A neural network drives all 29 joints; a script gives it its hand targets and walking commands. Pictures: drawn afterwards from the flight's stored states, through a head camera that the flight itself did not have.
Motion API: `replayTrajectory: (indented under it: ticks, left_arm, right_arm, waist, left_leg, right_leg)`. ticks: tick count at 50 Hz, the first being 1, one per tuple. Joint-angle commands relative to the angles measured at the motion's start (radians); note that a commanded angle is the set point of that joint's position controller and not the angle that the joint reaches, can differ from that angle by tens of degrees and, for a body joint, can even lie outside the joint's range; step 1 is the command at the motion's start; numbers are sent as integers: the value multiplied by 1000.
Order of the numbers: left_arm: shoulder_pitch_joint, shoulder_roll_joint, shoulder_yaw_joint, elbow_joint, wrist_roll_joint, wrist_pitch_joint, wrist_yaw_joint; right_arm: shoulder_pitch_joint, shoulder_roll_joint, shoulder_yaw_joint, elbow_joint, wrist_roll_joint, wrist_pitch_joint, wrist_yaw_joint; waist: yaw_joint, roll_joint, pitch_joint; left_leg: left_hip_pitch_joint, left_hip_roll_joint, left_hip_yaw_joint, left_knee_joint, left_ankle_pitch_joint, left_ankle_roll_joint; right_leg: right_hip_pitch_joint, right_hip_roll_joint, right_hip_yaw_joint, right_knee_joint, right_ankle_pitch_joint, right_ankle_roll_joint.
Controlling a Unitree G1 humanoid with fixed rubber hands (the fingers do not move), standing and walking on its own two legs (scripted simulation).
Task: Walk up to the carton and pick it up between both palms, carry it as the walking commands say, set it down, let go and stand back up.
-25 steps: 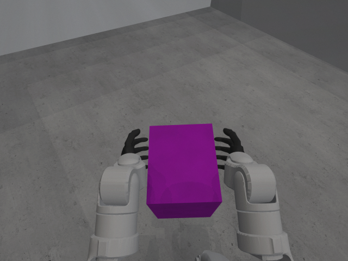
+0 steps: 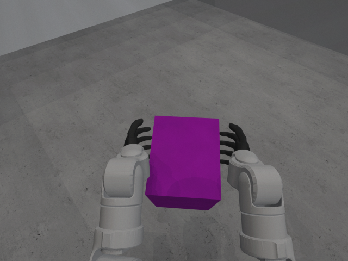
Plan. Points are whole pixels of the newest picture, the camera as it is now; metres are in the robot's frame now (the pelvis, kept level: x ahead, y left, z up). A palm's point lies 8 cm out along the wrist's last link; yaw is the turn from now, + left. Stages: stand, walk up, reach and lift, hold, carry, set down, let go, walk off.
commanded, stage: carry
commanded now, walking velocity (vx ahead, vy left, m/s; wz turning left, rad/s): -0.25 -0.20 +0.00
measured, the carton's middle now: (184, 167) +0.34 -0.02 +0.02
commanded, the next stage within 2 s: none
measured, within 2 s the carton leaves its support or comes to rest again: neither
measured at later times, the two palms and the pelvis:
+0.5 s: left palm (221, 245) +0.15 -0.06 +0.10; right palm out of the picture +0.14 -0.28 +0.09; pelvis -0.17 -0.15 +0.00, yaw +0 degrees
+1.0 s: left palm out of the picture -0.03 -0.13 +0.11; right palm out of the picture -0.01 -0.35 +0.12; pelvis -0.33 -0.27 +0.01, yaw +2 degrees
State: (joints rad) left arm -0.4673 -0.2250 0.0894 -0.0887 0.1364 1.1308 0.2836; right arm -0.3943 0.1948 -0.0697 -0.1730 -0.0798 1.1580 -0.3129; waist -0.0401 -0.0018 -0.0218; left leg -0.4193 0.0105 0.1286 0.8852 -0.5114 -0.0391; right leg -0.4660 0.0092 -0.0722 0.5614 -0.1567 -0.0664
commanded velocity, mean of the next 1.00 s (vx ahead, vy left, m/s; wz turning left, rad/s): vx -0.25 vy -0.20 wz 0.00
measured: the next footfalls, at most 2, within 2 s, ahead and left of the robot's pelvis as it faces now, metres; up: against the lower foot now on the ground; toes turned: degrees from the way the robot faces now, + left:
left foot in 0.06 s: -0.02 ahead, +0.07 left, +0.00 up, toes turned +9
right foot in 0.42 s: -0.12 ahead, -0.28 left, +0.00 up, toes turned -3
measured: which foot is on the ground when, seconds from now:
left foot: up 0.00-0.04, down 0.06-0.42, up 0.44-0.74, down 0.76-1.00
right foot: down 0.00-0.06, up 0.08-0.40, down 0.42-0.78, up 0.80-1.00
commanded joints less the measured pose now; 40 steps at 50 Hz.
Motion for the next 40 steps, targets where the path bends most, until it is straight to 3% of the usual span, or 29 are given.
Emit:
replayTrajectory:
  ticks: [1, 2, 3, 4, 5, 6, 7, 9, 11, 15, 18, 19, 20, 21, 22, 23, 24, 25, 27, 30, 34, 36, 37, 38, 39, 40]
  left_arm:
    - [-94, -995, -372, -10, -252, -1, -172]
    - [-106, -1001, -383, -13, -264, -2, -171]
    - [-133, -1004, -396, -22, -274, -5, -170]
    - [-180, -1026, -439, -69, -293, -2, -179]
    - [-230, -1039, -451, -110, -302, -8, -179]
    - [-235, -1048, -466, -110, -320, -9, -185]
    - [-250, -1069, -486, -117, -342, -11, -190]
    - [-273, -1063, -513, -122, -370, -9, -196]
    - [-249, -1043, -521, -112, -371, -4, -195]
    - [-203, -1010, -497, -81, -353, 14, -182]
    - [-185, -1002, -461, -54, -346, 26, -181]
    - [-179, -1009, -449, -45, -344, 28, -184]
    - [-177, -1010, -435, -36, -341, 30, -187]
    - [-179, -1007, -421, -26, -338, 31, -193]
    - [-171, -997, -400, 7, -316, 30, -193]
    - [-178, -1035, -393, -23, -323, 21, -199]
    - [-174, -1049, -385, -42, -320, 14, -205]
    - [-198, -1054, -384, -72, -316, 2, -206]
    - [-188, -1047, -367, -82, -289, -11, -196]
    - [-130, -1009, -355, -54, -260, -11, -181]
    - [-86, -983, -359, -35, -250, -2, -177]
    - [-94, -991, -380, -44, -267, 0, -179]
    - [-100, -996, -392, -47, -277, 0, -180]
    - [-113, -1001, -404, -51, -289, -1, -179]
    - [-139, -1005, -416, -56, -298, -3, -178]
    - [-207, -1029, -468, -122, -326, 0, -190]
  right_arm:
    - [-288, 1021, 454, -52, 292, -15, 219]
    - [-280, 1026, 441, -44, 286, -16, 222]
    - [-273, 1031, 430, -41, 285, -19, 226]
    - [-252, 1034, 403, -6, 254, -36, 228]
    - [-280, 1058, 416, -58, 279, -38, 235]
    - [-255, 1054, 408, -57, 268, -40, 236]
    - [-243, 1051, 396, -50, 255, -42, 236]
    - [-227, 1018, 364, -40, 232, -48, 231]
    - [-216, 981, 347, -44, 218, -49, 220]
    - [-209, 945, 341, -34, 208, -33, 206]
    - [-194, 969, 355, -4, 195, -20, 200]
    - [-201, 984, 365, 1, 194, -18, 199]
    - [-209, 994, 374, 4, 197, -18, 198]
    - [-222, 993, 378, 8, 197, -18, 197]
    - [-224, 985, 391, -5, 195, -12, 197]
    - [-326, 1019, 429, -68, 240, -15, 206]
    - [-375, 1062, 469, -90, 280, -19, 217]
    - [-424, 1077, 505, -129, 315, -29, 224]
    - [-431, 1076, 532, -138, 342, -32, 230]
    - [-367, 1046, 527, -126, 335, -23, 218]
    - [-291, 1018, 493, -97, 307, -13, 212]
    - [-267, 1017, 467, -76, 293, -13, 213]
    - [-259, 1022, 456, -68, 286, -14, 216]
    - [-247, 1027, 443, -60, 280, -15, 219]
    - [-243, 1028, 432, -55, 274, -18, 222]
    - [-203, 1043, 402, -18, 247, -33, 224]
  waist:
    - [59, -150, -405]
    - [50, -89, -419]
    - [50, 44, -392]
    - [23, 379, -327]
    - [36, 250, -294]
    - [43, 135, -293]
    - [43, 78, -278]
    - [41, 127, -282]
    - [39, 149, -301]
    - [36, 254, -312]
    - [34, 283, -314]
    - [45, 266, -323]
    - [54, 212, -336]
    - [57, 60, -340]
    - [47, -307, -318]
    - [54, -399, -291]
    - [56, -301, -289]
    - [57, -220, -280]
    - [56, -174, -310]
    - [61, -176, -345]
    - [69, -193, -379]
    - [68, -160, -401]
    - [61, -125, -411]
    - [54, -70, -424]
    - [54, 79, -395]
    - [23, 417, -317]
  left_leg:
    - [126, 25, -8, -344, 107, 26]
    - [279, 87, -38, -513, 250, 29]
    - [428, 236, -212, -583, 277, 56]
    - [432, 551, -501, -552, 685, 206]
    - [356, 563, -469, -517, 899, 254]
    - [285, 488, -352, -495, 832, 228]
    - [246, 415, -246, -489, 734, 199]
    - [273, 328, -151, -471, 771, 174]
    - [335, 298, -132, -451, 793, 150]
    - [311, 314, -173, -480, 684, 121]
    - [296, 336, -202, -463, 678, 108]
    - [278, 326, -181, -420, 687, 92]
    - [236, 296, -153, -349, 646, 56]
    - [113, 251, -113, -233, 462, 10]
    - [-177, 105, 36, -48, 9, -63]
    - [-189, 49, -29, 281, -216, -53]
    - [-165, 51, -105, 418, -168, -30]
    - [-169, 41, -111, 462, -96, -16]
    - [-189, 49, -77, 464, 37, -28]
    - [-162, 31, -38, 262, 1, -33]
    - [-40, 0, -25, -50, -44, 5]
    - [57, 3, -15, -235, 17, 23]
    - [158, 29, -14, -380, 133, 30]
    - [315, 99, -59, -524, 257, 35]
    - [453, 252, -232, -590, 274, 64]
    - [407, 556, -521, -584, 616, 223]
  right_leg:
    - [327, -239, 234, -140, 343, -135]
    - [234, -211, 201, -113, 281, -90]
    - [35, -147, 166, -15, 88, -18]
    - [-228, -7, 26, 231, -319, 66]
    - [-206, -10, 129, 505, -393, 86]
    - [-154, -34, 174, 614, -334, 87]
    - [-153, -32, 168, 697, -254, 87]
    - [-178, -16, 131, 767, -211, 97]
    - [-173, -16, 103, 664, -230, 110]
    - [-46, -26, 42, 393, -324, 107]
    - [47, -33, 20, 107, -325, 80]
    - [111, -26, -1, -40, -257, 71]
    - [186, -28, 3, -173, -185, 71]
    - [290, -99, 87, -256, -94, 74]
    - [370, -371, 356, -230, 363, -30]
    - [250, -384, 342, -166, 641, -137]
    - [253, -321, 248, -140, 606, -131]
    - [240, -281, 164, -136, 496, -111]
    - [291, -233, 90, -103, 356, -105]
    - [362, -234, 149, -103, 332, -132]
    - [396, -266, 253, -138, 408, -160]
    - [381, -261, 262, -153, 390, -150]
    - [335, -242, 239, -156, 364, -122]
    - [228, -213, 209, -131, 286, -73]
    - [33, -148, 166, -31, 77, -5]
    - [-207, -2, 23, 244, -339, 70]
